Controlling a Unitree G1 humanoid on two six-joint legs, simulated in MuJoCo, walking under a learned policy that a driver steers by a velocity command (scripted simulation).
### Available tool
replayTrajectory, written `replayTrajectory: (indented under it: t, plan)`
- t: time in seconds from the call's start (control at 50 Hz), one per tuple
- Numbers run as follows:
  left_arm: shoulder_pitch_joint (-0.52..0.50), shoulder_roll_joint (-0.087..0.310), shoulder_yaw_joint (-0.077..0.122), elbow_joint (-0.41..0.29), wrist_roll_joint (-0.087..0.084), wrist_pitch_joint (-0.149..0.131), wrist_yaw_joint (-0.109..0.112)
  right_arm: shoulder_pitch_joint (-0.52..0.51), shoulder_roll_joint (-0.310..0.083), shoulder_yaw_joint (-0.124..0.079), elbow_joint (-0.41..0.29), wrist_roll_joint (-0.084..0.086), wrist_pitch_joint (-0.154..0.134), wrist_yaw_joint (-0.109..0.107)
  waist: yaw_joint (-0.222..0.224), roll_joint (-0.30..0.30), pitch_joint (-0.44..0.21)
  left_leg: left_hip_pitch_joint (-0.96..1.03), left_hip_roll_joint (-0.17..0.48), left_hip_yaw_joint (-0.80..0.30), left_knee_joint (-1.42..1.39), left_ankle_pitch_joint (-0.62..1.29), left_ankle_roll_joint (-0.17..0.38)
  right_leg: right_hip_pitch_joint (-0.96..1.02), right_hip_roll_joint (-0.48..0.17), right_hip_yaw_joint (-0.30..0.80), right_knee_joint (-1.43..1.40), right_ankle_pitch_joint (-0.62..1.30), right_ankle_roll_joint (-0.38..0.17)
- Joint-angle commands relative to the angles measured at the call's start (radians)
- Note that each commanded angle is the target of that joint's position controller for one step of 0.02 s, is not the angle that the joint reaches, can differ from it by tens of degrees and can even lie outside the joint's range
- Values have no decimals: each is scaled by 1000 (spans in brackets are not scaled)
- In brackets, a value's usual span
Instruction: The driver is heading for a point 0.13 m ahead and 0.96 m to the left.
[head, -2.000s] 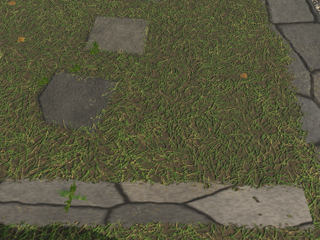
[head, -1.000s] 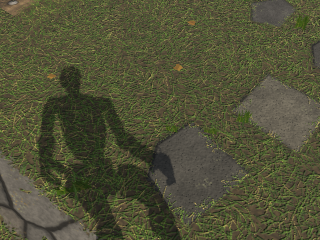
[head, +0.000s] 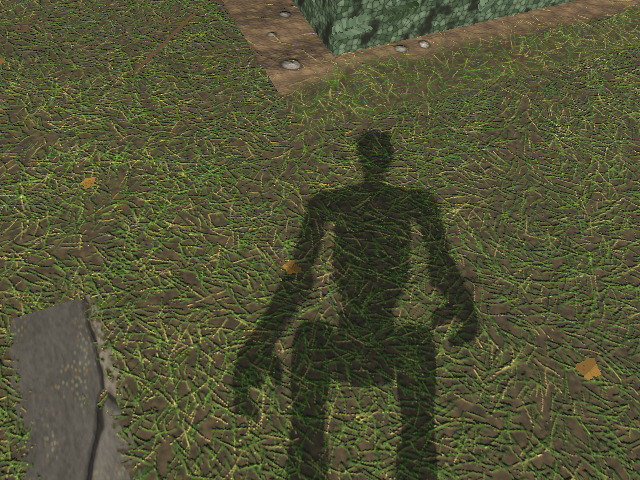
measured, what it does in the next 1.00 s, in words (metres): walks ahead, turning left: right foot, then left foot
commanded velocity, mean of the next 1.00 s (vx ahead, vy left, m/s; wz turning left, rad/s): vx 0.50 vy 0.00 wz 0.43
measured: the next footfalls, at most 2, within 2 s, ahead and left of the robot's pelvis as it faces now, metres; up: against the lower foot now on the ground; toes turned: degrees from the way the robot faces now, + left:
right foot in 0.40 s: +0.39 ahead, -0.12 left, +0.00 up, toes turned +4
left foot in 0.92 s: +0.60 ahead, +0.16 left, +0.00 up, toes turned +28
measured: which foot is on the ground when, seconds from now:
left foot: down 0.00-0.40, up 0.42-0.90, down 0.92-1.00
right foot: up 0.00-0.38, down 0.40-0.94, up 0.96-1.00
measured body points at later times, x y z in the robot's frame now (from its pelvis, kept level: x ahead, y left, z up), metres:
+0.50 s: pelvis +0.27 -0.04 -0.01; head +0.30 -0.04 +0.44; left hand +0.40 +0.24 -0.10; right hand +0.29 -0.31 -0.15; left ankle +0.11 +0.06 -0.66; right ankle +0.35 -0.12 -0.74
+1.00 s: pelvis +0.51 +0.07 -0.02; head +0.54 +0.09 +0.43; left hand +0.40 +0.31 -0.16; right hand +0.78 -0.09 -0.12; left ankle +0.56 +0.14 -0.74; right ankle +0.41 -0.12 -0.65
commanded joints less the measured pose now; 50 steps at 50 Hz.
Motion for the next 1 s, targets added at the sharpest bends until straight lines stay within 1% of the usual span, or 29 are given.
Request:
replayTrajectory:
  t: [0.02,0.06,0.1,0.14,0.22,0.28,0.34,0.36,0.38,0.4,0.42,0.44,0.46,0.48,0.5,0.54,0.62,0.7,0.74,0.8,0.82,0.86,0.88,0.9,0.92,0.94,0.96,0.98,1.0]
  plan:
    - [39,91,24,-47,22,6,-9,105,-103,-29,11,12,-20,-13,-22,88,-54,206,252,-261,-284,228,127,-202,-52,58,-12,62,5]
    - [23,79,27,-48,28,19,-20,130,-112,-32,33,19,-36,-11,-12,85,-48,182,236,-232,-329,240,142,-203,-48,43,-36,109,20]
    - [-60,75,29,-73,28,23,-24,158,-125,-37,57,23,-43,-9,-21,80,-8,176,230,-209,-375,203,152,-266,-62,36,-93,184,37]
    - [-158,76,29,-105,29,21,-22,198,-119,-36,81,24,-41,-8,-42,66,27,188,218,-212,-391,200,157,-320,-70,29,-187,255,54]
    - [-300,61,18,-151,23,15,-20,269,-137,-41,119,22,-39,-9,-80,68,40,235,207,-213,-366,248,149,-315,-38,17,-374,362,64]
    - [-382,74,16,-183,18,10,-15,315,-150,-44,141,15,-36,-16,-103,71,44,299,222,-241,-317,314,142,-303,-11,21,-457,368,52]
    - [-368,100,22,-195,16,-3,-8,302,-176,-54,144,8,-32,-25,-78,80,33,338,242,-273,-240,417,115,-219,13,32,-523,288,20]
    - [-312,112,27,-181,16,-9,-2,281,-188,-58,141,7,-31,-26,-49,83,13,320,235,-271,-185,490,98,-124,35,23,-550,243,7]
    - [-202,127,37,-147,16,-18,7,260,-196,-61,138,8,-30,-23,1,66,-40,290,202,-250,-60,584,80,34,64,5,-598,225,-10]
    - [-37,167,53,-99,28,-32,21,251,-179,-57,131,13,-33,-18,68,14,-141,195,135,-202,159,522,59,271,22,43,-636,235,-38]
    - [104,269,76,-98,55,-40,36,282,-95,-39,87,37,-36,-16,94,-129,-305,-25,30,-134,490,178,27,543,-254,353,-682,52,-92]
    - [70,315,87,-100,48,-27,28,366,-64,-37,76,40,-31,-17,32,-312,-359,-250,-75,-117,680,-368,17,616,-410,728,-831,31,-163]
    - [-24,213,66,-113,30,-18,25,324,-133,-52,99,12,-15,-22,-6,-139,-212,-296,12,-163,758,-292,30,472,-364,650,-849,-80,-146]
    - [-100,136,47,-124,21,-20,22,270,-129,-56,96,8,-11,-12,-23,-48,-95,-290,52,-153,736,-200,27,336,-319,491,-868,-56,-128]
    - [-135,105,39,-123,22,-24,20,241,-103,-53,91,10,-6,-5,-38,-44,-51,-265,84,-141,700,-146,20,260,-274,368,-895,44,-106]
    - [-124,82,31,-98,18,-36,23,230,-81,-52,89,-6,17,11,-58,-94,-23,-225,109,-120,672,-111,0,184,-224,208,-920,205,-85]
    - [-56,90,39,-57,7,-64,17,117,-52,-45,40,-6,39,35,-58,-76,-7,-324,126,-99,639,-6,-15,213,-220,60,-945,418,-100]
    - [-23,85,38,-26,11,-64,19,-37,-34,-30,-21,-5,33,54,-40,-68,25,-352,128,-48,420,137,-31,228,-185,-72,-951,498,-97]
    - [-8,103,42,-15,10,-64,23,-112,-23,-20,-50,-6,30,64,-25,-70,36,-303,120,-2,289,185,-23,229,-185,-121,-954,516,-90]
    - [32,132,50,9,9,-56,30,-176,-39,-19,-79,-12,33,70,-14,-66,49,-269,107,41,188,140,5,305,-214,-156,-935,582,-83]
    - [42,138,52,17,9,-50,33,-183,-47,-22,-85,-15,34,69,-15,-65,49,-261,97,52,166,106,19,343,-222,-169,-909,641,-79]
    - [47,162,57,27,11,-34,38,-150,-65,-30,-82,-20,37,60,-36,-81,16,-186,43,85,137,3,55,402,-227,-203,-792,916,-68]
    - [47,177,60,30,11,-24,40,-91,-78,-38,-67,-20,35,55,-62,-88,-22,-115,6,96,122,-46,78,420,-227,-215,-681,1040,-66]
    - [43,187,62,27,10,-13,39,16,-98,-51,-36,-21,28,46,-106,-79,-86,8,-33,98,85,-67,104,400,-223,-225,-511,1070,-62]
    - [33,186,60,14,12,-6,37,187,-137,-74,20,-29,20,31,-181,-26,-180,240,-36,49,15,-56,141,275,-202,-241,-257,924,-32]
    - [60,99,39,-46,-3,-11,24,261,-250,-106,21,-38,23,13,-174,164,-297,554,241,-358,-24,-224,239,-90,-117,-238,92,350,23]
    - [-5,118,47,-111,4,-19,13,239,-311,-117,-8,-1,34,6,-146,223,-353,637,408,-820,-189,-149,334,-342,67,-70,323,-185,63]
    - [-125,149,52,-133,9,-25,10,241,-283,-111,8,9,43,-4,-168,85,-235,581,370,-669,-207,-40,304,-443,9,46,315,-89,52]
    - [-129,122,40,-132,-1,-38,8,194,-235,-100,18,16,38,-11,-127,56,-123,448,340,-534,-210,73,275,-428,-33,50,232,6,43]
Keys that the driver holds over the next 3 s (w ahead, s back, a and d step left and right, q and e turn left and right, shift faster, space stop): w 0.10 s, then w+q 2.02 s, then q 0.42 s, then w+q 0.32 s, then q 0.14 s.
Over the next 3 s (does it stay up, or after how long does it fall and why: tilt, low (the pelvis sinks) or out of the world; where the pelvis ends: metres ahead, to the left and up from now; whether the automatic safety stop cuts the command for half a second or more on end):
stays up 1.03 0.73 0.01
